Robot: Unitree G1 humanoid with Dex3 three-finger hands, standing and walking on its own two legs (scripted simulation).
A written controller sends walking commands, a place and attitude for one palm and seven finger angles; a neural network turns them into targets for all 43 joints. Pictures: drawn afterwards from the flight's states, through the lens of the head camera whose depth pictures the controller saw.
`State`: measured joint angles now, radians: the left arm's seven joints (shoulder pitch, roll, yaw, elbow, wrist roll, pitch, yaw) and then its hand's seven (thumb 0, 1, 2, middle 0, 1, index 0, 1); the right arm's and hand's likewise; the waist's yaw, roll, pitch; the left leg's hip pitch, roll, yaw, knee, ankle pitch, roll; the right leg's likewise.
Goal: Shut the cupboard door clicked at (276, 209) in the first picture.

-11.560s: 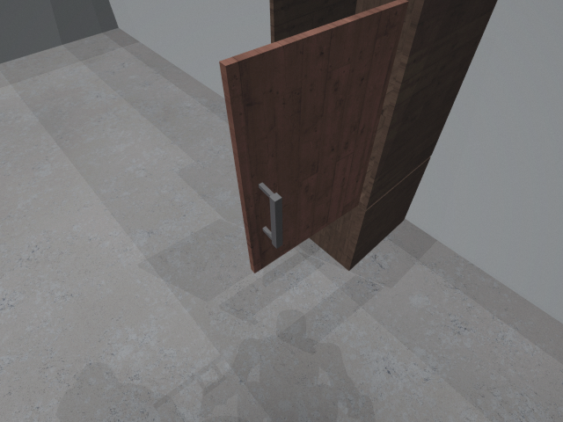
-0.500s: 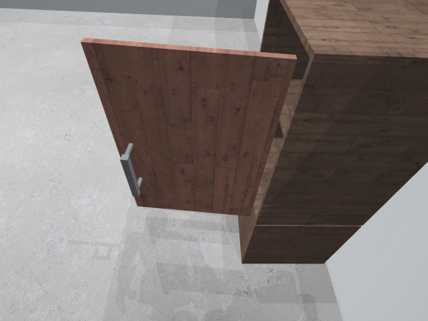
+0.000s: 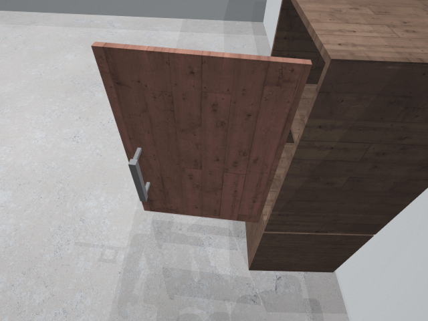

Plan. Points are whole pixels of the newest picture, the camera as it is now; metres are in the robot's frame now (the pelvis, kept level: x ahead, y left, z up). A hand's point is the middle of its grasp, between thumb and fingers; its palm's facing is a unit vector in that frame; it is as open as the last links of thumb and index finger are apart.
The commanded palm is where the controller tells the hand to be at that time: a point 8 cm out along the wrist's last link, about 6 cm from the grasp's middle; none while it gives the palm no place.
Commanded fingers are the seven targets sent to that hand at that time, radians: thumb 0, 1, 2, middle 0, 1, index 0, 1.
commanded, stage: come to a stop and stand still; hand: left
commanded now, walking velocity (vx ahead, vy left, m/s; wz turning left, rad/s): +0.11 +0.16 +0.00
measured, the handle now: (141, 176) +0.48 +0.24 -0.10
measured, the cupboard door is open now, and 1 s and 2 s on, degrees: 85 85 85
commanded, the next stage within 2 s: look again from close up in 1.28 s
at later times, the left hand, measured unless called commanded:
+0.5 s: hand out of the picture +0.09 +0.21 -0.17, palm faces +0.01 -0.97 -0.25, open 7.4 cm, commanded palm none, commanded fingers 0.00 0.90 0.90 -0.20 -0.30 -0.20 -0.30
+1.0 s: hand out of the picture +0.02 +0.15 -0.16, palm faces +0.02 -0.97 -0.24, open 7.3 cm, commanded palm none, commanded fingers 0.00 0.90 0.90 -0.20 -0.30 -0.20 -0.30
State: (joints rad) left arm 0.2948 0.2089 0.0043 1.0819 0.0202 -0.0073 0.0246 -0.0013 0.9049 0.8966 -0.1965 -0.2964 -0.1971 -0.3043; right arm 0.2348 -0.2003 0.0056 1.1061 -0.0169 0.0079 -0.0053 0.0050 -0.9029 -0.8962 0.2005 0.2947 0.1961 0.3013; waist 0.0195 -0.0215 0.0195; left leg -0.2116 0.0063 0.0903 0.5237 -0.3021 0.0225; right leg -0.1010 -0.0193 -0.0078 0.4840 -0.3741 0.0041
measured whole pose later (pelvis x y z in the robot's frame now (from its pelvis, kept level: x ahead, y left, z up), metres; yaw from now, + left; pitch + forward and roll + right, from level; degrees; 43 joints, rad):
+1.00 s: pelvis +0.01 -0.04 +0.01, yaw +1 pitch -1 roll +1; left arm 0.28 0.16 -0.02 1.08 0.00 -0.02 0.02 0.00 0.91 0.90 -0.20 -0.30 -0.20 -0.30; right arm 0.33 -0.18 0.01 1.09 -0.02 0.01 -0.01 0.01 -0.91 -0.90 0.20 0.29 0.19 0.30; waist -0.01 0.04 0.03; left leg -0.13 0.04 0.07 0.42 -0.26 -0.03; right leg -0.21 0.02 -0.08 0.46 -0.23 -0.07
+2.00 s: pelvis +0.03 -0.02 +0.01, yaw +1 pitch -1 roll +0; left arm 0.27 0.15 -0.01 1.13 0.01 -0.03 0.04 0.00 0.91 0.90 -0.20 -0.30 -0.20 -0.30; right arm 0.29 -0.13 0.02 1.15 -0.01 -0.02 -0.03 0.01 -0.91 -0.90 0.20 0.29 0.20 0.30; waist 0.01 0.00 0.04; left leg -0.11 0.03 0.08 0.41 -0.28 -0.01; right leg -0.18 0.01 -0.07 0.44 -0.25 -0.03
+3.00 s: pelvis -0.04 +0.00 -0.12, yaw +4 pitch +18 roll -3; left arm 0.44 0.24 0.09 -0.07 -0.27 -0.49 -0.28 0.01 0.90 0.90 -0.95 -1.13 -0.95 -1.13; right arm 0.27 -0.28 -0.01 0.52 0.03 -0.20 -0.04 0.02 -0.90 -0.90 0.20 0.30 0.20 0.30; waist -0.01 0.02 -0.16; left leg -1.08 0.01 0.00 1.35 -0.59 0.04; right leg -1.09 -0.05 -0.12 1.29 -0.52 -0.02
